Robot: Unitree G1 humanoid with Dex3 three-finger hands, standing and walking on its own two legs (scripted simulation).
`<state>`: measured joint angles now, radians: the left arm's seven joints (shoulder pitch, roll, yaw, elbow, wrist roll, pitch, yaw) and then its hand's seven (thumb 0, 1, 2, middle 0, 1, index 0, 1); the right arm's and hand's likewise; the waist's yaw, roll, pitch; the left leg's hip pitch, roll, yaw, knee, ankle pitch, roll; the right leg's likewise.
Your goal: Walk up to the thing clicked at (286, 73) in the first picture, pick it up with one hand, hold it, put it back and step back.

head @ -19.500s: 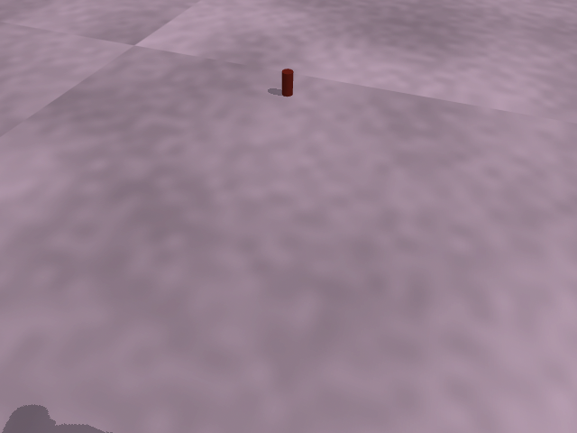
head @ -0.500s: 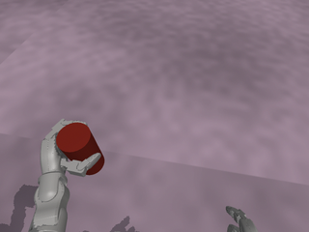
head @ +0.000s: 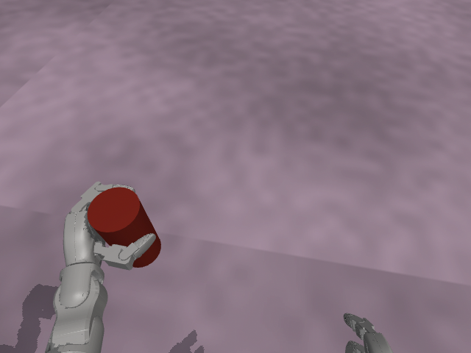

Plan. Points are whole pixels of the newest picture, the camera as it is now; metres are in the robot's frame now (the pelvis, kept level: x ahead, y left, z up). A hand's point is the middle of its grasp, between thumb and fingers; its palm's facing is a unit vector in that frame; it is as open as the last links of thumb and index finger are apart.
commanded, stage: hold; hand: left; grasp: from the side
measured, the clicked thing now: (129, 231) +0.33 +0.17 +0.03
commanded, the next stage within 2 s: crouch in 1.68 s
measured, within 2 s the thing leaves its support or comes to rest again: neither
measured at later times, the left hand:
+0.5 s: hand (123, 225) +0.33 +0.17 +0.05, palm faces +0.16 -0.99 +0.00, open 10.2 cm
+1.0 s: hand (123, 227) +0.32 +0.17 +0.05, palm faces +0.16 -0.99 +0.00, open 10.2 cm
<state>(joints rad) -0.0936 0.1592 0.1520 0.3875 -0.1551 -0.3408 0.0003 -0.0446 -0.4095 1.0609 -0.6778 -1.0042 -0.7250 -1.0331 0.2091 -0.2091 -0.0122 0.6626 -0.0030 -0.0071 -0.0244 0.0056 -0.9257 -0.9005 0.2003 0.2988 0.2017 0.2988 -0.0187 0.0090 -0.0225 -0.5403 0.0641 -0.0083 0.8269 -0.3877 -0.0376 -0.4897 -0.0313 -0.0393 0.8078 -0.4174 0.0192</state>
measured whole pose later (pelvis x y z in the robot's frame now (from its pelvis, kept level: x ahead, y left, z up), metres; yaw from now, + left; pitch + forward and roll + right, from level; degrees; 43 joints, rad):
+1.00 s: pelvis +0.00 +0.00 +0.00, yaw +0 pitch +5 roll -1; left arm -0.11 0.16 0.14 0.42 -0.15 -0.36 0.01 -0.04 -0.41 1.06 -0.67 -1.01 -0.72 -1.04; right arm 0.21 -0.21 -0.01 0.67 0.00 -0.02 -0.02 0.01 -0.93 -0.90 0.20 0.30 0.20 0.30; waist -0.02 0.01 -0.02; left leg -0.54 0.06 -0.01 0.82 -0.38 -0.03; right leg -0.48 -0.03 -0.04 0.80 -0.41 0.02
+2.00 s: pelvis +0.00 +0.00 +0.00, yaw +0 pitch +7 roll -1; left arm -0.14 0.15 0.17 0.50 -0.15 -0.40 0.02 -0.04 -0.41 1.06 -0.68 -1.00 -0.73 -1.03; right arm 0.21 -0.21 -0.02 0.67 -0.01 -0.01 -0.01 0.00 -0.90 -0.90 0.20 0.30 0.20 0.30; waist -0.02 0.00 -0.03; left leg -0.58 0.06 -0.01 0.84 -0.39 -0.04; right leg -0.53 -0.03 -0.04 0.83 -0.42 0.02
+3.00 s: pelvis -0.09 +0.01 -0.36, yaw -6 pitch +31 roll -5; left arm -0.69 0.44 0.51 1.15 -0.06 -0.79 -0.07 -0.04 -0.43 1.10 -0.66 -1.04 -0.71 -1.07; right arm 0.08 -0.26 0.05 0.73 -0.13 0.02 0.09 0.00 -0.94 -0.91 0.20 0.30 0.20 0.30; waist -0.15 -0.04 -0.09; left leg -2.14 0.06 -0.15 2.24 -0.66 -0.05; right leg -2.06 0.00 -0.04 2.21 -0.70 0.03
